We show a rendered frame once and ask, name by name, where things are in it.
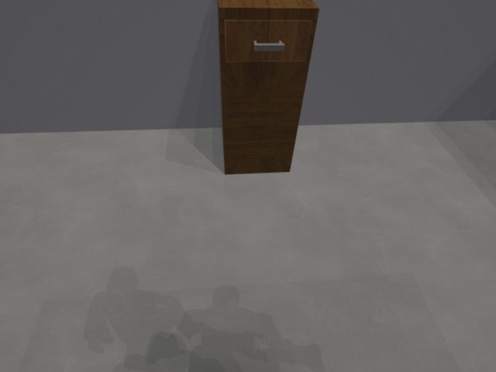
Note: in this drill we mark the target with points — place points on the handle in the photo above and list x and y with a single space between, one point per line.
268 46

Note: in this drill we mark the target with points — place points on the drawer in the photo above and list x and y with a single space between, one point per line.
240 34

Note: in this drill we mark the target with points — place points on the cabinet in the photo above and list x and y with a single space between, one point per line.
261 100

